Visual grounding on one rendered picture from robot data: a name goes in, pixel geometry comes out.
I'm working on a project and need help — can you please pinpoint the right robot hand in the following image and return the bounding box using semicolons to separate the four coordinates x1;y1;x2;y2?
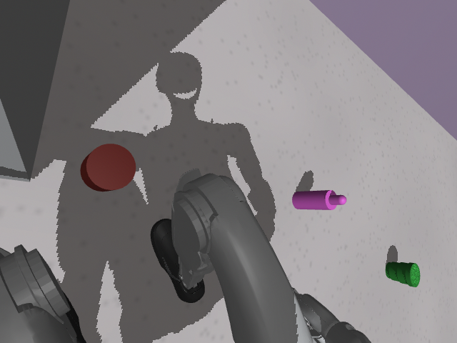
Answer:
292;287;340;343

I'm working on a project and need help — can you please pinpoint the right robot arm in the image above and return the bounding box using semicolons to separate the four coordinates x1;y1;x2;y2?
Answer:
325;322;371;343

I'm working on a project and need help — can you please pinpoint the left robot foot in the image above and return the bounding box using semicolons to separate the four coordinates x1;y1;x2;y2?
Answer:
63;292;86;343

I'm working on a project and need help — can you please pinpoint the right robot foot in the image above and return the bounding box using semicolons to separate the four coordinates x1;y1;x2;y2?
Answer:
151;219;205;303

